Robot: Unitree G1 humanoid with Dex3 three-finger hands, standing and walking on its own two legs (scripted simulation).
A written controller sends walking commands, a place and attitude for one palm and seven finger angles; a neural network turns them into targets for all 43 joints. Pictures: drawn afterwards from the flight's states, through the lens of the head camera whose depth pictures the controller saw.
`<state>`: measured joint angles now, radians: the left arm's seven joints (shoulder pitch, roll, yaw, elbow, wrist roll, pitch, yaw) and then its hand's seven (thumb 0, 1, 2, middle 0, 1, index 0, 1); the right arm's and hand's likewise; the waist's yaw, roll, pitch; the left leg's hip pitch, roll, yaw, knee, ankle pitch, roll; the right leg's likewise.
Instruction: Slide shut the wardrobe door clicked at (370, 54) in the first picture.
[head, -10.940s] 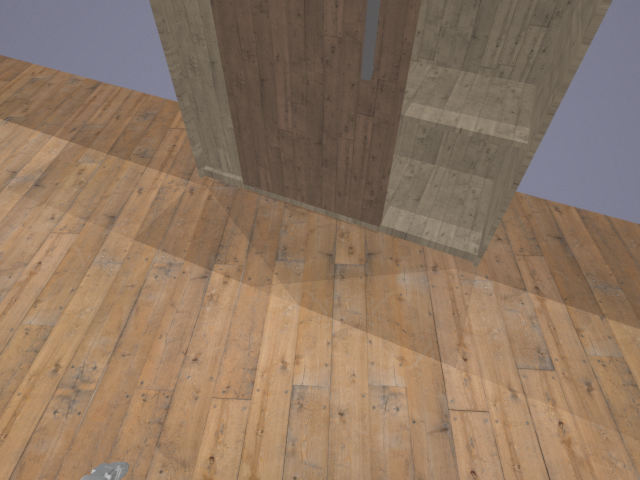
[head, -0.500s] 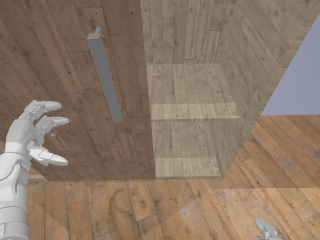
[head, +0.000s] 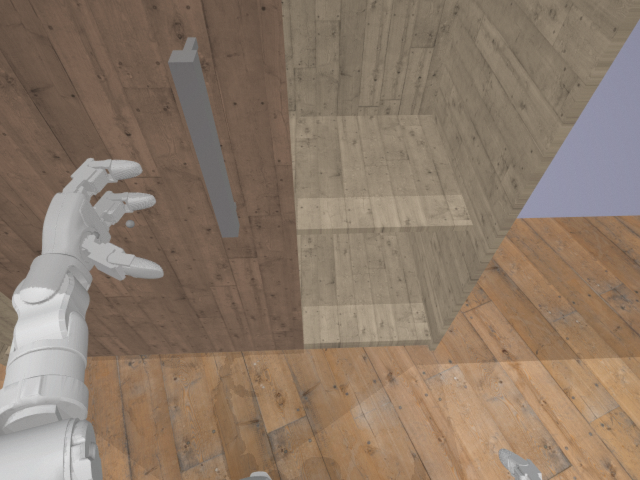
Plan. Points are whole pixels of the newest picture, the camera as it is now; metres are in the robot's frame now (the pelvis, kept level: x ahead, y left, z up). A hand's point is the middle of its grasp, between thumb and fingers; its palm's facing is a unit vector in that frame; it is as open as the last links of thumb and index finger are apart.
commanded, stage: move the hooked fingers beside the handle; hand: left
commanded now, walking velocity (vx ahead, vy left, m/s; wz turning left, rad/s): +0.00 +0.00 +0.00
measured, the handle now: (214, 152) +0.53 +0.16 +0.11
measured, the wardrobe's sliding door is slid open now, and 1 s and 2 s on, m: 0.41 0.41 0.41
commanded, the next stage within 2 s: feel for the door with the fingertips in 1.32 s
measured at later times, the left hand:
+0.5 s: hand (158, 188) +0.46 +0.23 +0.11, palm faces +0.04 -1.00 +0.00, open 14.0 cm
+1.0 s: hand (159, 186) +0.46 +0.22 +0.11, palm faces +0.05 -1.00 -0.02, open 14.0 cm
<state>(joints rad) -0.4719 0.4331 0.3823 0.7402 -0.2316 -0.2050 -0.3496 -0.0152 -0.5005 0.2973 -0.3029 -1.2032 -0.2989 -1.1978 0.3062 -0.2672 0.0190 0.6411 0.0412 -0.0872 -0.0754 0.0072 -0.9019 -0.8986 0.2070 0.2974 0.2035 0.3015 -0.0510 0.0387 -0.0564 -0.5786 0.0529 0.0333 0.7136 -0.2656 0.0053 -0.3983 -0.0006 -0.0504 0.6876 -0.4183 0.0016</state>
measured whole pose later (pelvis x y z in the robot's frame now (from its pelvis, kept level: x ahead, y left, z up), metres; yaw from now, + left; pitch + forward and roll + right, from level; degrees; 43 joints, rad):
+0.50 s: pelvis -0.01 +0.00 -0.01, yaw -1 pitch +12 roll -2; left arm -0.77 0.52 0.41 1.07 -0.16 -0.27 -0.31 -0.01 -0.50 0.30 -0.30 -1.20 -0.30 -1.20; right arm 0.37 -0.28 0.02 0.67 0.03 0.00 -0.05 0.01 -0.90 -0.90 0.21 0.30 0.20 0.30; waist -0.12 0.03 -0.06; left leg -0.71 0.07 0.04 0.78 -0.28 0.01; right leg -0.53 0.01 -0.04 0.76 -0.43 0.00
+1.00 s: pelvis +0.01 +0.00 -0.01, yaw -2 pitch +13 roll -2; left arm -0.70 0.50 0.42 0.98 -0.16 -0.29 -0.30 -0.02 -0.50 0.30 -0.30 -1.20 -0.30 -1.20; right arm 0.37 -0.27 0.00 0.64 0.03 0.05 -0.04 0.00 -0.90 -0.90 0.21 0.30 0.20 0.30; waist -0.11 0.03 -0.09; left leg -0.72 0.08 0.04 0.81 -0.31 0.01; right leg -0.53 0.02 -0.04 0.76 -0.45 0.00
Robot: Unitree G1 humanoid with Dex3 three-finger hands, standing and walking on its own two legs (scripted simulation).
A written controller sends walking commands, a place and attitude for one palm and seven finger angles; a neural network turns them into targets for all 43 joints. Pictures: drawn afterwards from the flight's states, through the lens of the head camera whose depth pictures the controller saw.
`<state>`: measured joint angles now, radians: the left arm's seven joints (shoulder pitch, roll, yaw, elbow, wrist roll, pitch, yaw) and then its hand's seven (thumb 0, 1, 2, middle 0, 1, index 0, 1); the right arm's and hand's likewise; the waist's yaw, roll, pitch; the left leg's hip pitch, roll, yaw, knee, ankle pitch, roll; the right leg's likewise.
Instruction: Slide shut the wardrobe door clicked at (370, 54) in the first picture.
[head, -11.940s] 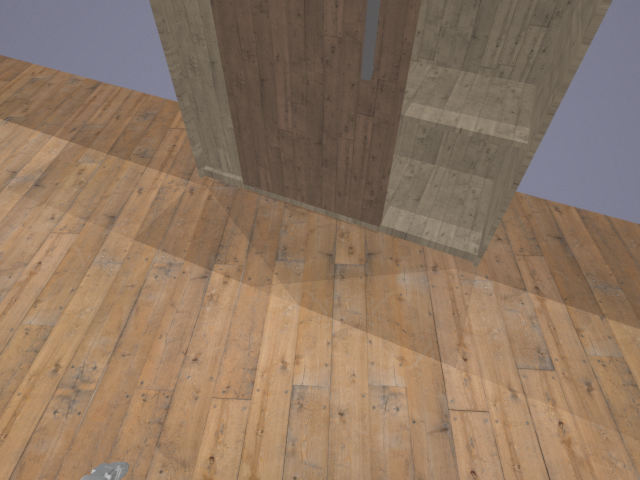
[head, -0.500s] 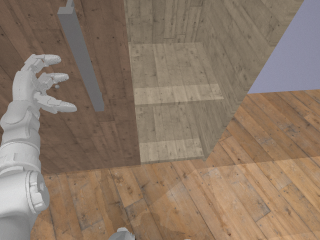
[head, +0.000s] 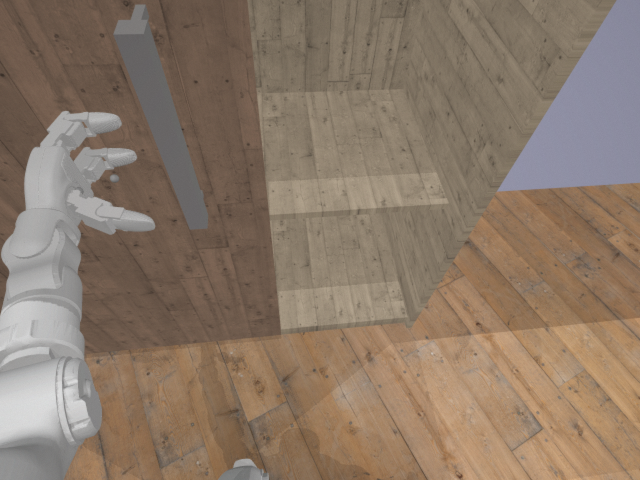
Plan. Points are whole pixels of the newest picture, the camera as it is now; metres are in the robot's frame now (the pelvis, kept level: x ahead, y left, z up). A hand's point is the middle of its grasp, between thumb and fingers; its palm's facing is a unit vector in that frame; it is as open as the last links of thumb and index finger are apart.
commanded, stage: move the hooked fingers beside the handle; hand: left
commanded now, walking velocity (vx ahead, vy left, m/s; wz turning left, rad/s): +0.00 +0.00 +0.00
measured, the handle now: (175, 137) +0.52 +0.17 +0.12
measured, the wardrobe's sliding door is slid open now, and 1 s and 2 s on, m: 0.41 0.41 0.41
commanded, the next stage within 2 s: feel for the door with the fingertips in 0.32 s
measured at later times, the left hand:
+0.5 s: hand (122, 176) +0.46 +0.23 +0.12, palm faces +0.07 -1.00 -0.02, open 14.0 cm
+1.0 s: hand (141, 173) +0.46 +0.21 +0.12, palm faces +0.09 -1.00 +0.00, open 14.0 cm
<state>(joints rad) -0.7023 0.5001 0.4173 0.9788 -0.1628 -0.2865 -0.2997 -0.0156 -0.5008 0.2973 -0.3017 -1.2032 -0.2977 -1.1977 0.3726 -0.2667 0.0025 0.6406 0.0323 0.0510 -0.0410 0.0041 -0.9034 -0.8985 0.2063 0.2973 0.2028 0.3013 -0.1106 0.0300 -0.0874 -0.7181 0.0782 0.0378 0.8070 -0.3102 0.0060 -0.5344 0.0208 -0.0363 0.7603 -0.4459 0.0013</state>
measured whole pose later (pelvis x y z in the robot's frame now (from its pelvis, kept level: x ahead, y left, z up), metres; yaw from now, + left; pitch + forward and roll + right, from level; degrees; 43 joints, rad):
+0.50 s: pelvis -0.01 -0.01 +0.00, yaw +0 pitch +13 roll -2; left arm -0.76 0.51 0.41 1.04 -0.16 -0.30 -0.30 -0.02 -0.50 0.30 -0.30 -1.20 -0.30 -1.20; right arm 0.37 -0.27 0.01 0.64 0.03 0.05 -0.04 0.00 -0.90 -0.90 0.21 0.30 0.20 0.30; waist -0.11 0.03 -0.07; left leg -0.74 0.08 0.03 0.82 -0.31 0.00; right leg -0.56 0.02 -0.05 0.79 -0.45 -0.01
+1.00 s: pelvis +0.00 -0.01 +0.00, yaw +0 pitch +12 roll -2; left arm -0.76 0.46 0.38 1.03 -0.15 -0.29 -0.23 -0.02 -0.50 0.30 -0.30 -1.20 -0.30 -1.20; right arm 0.36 -0.26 0.01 0.64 0.03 0.05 -0.03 0.00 -0.90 -0.90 0.21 0.30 0.20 0.30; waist -0.11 0.04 -0.08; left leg -0.73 0.08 0.03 0.82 -0.31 0.00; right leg -0.55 0.02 -0.04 0.79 -0.46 -0.01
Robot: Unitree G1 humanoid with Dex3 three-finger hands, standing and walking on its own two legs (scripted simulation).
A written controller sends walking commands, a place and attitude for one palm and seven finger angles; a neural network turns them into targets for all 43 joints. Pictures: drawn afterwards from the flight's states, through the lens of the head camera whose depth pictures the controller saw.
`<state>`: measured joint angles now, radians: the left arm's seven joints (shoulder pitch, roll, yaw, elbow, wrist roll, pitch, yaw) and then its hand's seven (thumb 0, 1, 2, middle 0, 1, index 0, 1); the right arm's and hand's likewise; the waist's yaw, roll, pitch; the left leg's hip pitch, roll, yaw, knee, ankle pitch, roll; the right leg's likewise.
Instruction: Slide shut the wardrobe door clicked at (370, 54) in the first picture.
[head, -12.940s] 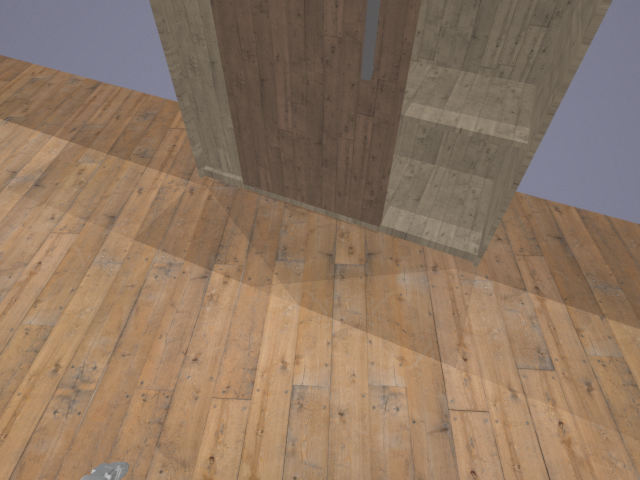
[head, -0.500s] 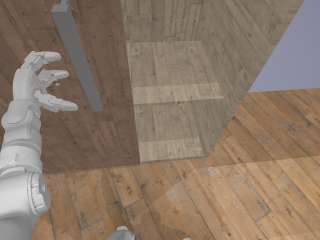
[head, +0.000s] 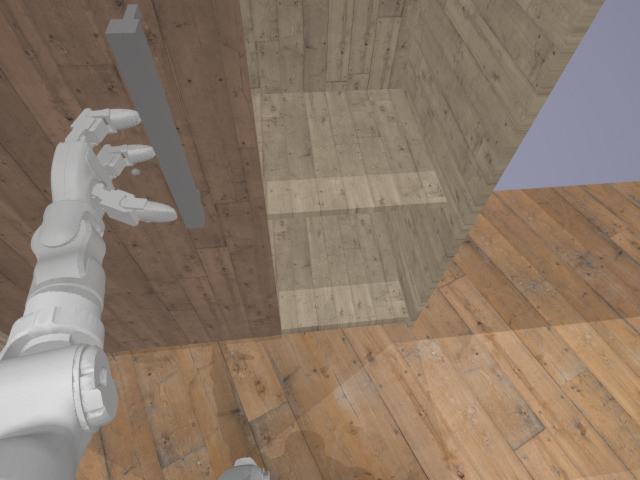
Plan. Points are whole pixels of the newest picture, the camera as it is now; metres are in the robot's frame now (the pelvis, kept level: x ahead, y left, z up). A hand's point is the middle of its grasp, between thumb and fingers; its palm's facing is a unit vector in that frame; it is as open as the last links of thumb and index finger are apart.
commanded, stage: feel for the door with the fingertips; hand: left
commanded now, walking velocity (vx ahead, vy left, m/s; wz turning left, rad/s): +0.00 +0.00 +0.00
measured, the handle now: (170, 136) +0.53 +0.18 +0.12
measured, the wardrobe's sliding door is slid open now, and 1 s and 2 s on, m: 0.41 0.41 0.41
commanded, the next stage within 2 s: slide the fingers in behind the handle in 0.40 s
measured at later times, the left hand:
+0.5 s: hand (142, 162) +0.48 +0.21 +0.12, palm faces +0.08 -1.00 -0.01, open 13.8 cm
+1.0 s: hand (140, 169) +0.47 +0.21 +0.12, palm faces +0.07 -1.00 +0.01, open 14.0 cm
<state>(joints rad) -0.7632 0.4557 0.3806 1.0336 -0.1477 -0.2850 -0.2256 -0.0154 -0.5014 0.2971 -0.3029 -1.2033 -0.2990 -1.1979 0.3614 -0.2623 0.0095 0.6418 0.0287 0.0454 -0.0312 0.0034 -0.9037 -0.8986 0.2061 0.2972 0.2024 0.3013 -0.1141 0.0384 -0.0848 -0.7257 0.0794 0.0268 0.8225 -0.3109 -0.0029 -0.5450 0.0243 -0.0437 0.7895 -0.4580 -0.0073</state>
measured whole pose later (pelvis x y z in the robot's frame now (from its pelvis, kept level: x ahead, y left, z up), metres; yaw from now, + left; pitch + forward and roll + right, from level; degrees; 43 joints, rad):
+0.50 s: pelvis +0.00 +0.00 +0.00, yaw +0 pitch +14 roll -2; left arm -0.86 0.49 0.39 1.12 -0.12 -0.30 -0.22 -0.02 -0.50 0.30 -0.34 -1.23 -0.33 -1.23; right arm 0.40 -0.27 0.01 0.67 0.02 0.05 -0.02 0.00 -0.90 -0.90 0.21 0.30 0.20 0.30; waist -0.13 0.04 -0.08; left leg -0.78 0.08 0.02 0.85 -0.31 0.00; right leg -0.59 0.03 -0.05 0.81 -0.46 -0.01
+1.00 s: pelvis +0.00 +0.00 +0.00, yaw +0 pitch +13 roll -3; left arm -0.81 0.46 0.38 1.06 -0.14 -0.30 -0.21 -0.02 -0.50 0.30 -0.31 -1.21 -0.30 -1.20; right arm 0.39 -0.27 0.00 0.65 0.02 0.05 -0.03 0.00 -0.90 -0.90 0.21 0.30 0.20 0.30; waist -0.12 0.04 -0.09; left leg -0.77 0.08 0.02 0.84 -0.31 0.00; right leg -0.58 0.03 -0.04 0.80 -0.45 0.00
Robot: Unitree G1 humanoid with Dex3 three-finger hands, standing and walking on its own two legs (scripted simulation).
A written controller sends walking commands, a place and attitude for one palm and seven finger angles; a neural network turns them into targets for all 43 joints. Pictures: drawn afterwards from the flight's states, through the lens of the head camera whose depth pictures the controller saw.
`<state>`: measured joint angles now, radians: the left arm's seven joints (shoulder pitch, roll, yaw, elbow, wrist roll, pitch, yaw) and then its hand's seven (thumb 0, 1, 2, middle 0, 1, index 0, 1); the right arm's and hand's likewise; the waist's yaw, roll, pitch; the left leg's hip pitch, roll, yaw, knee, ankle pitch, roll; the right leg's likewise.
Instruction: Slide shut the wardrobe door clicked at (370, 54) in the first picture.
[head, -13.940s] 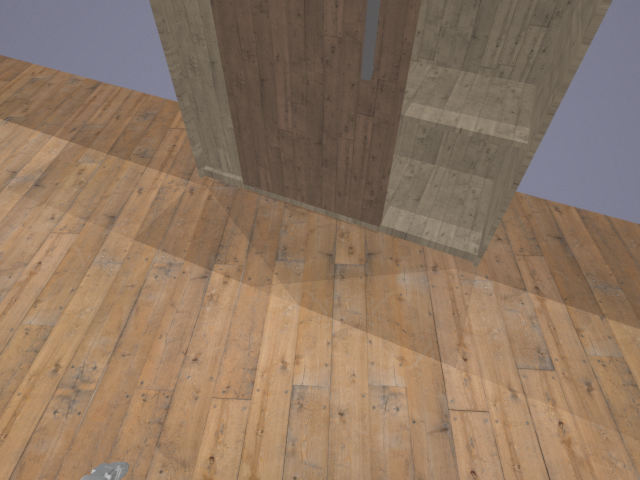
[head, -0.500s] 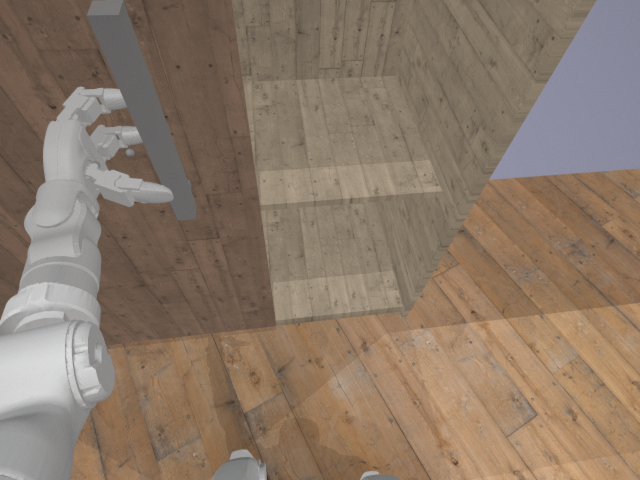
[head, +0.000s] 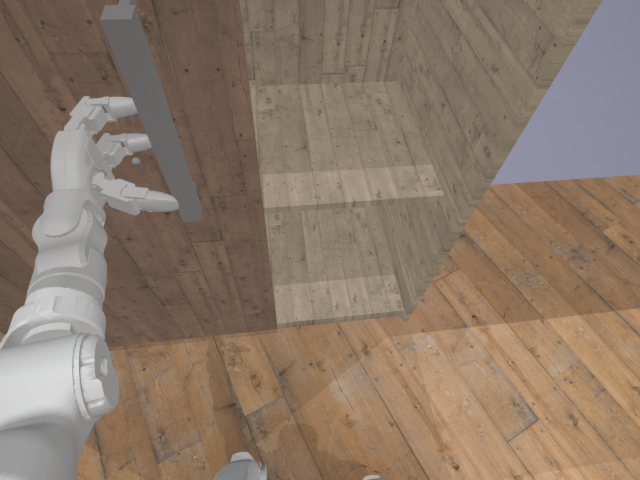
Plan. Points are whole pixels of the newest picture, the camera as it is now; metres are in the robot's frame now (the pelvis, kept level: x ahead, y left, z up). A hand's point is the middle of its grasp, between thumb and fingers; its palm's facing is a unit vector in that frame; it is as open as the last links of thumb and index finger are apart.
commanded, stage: slide the fingers in behind the handle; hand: left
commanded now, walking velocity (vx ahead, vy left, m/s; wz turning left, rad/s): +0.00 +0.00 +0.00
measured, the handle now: (166, 127) +0.53 +0.18 +0.13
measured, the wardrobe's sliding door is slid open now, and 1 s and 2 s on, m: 0.41 0.41 0.41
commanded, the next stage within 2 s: grip the handle and tug to test in 1.32 s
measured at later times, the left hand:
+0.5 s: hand (161, 157) +0.48 +0.18 +0.12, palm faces +0.07 -1.00 +0.01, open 14.0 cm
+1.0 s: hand (183, 155) +0.48 +0.15 +0.12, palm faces +0.07 -1.00 +0.00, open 14.0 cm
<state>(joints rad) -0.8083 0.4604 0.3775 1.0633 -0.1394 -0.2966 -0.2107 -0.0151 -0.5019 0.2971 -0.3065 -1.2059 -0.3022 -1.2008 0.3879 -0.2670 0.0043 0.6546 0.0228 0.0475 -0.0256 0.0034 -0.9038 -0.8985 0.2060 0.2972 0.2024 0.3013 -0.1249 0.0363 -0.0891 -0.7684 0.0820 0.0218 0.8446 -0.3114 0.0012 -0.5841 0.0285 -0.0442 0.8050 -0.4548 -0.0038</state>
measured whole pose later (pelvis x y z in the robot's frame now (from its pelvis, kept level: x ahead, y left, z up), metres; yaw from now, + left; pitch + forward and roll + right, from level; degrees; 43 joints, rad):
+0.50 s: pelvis +0.01 +0.00 +0.00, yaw +0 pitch +13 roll -2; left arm -0.82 0.38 0.34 1.03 -0.13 -0.29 -0.14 -0.02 -0.50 0.30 -0.31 -1.21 -0.30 -1.20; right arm 0.38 -0.25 0.00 0.66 0.01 0.04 -0.01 0.00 -0.90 -0.90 0.21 0.30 0.20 0.30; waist -0.11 0.04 -0.09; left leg -0.76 0.08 0.02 0.85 -0.32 0.00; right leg -0.58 0.02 -0.04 0.81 -0.47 0.00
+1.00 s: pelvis +0.00 -0.01 +0.00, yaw +0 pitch +13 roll -2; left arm -0.81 0.35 0.32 1.02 -0.12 -0.30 -0.10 -0.02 -0.50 0.30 -0.30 -1.21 -0.30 -1.20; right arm 0.39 -0.26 -0.01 0.65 0.01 0.04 0.00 0.00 -0.90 -0.90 0.20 0.30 0.20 0.30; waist -0.12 0.05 -0.10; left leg -0.75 0.08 0.02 0.84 -0.31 -0.02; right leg -0.58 0.03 -0.04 0.82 -0.47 -0.02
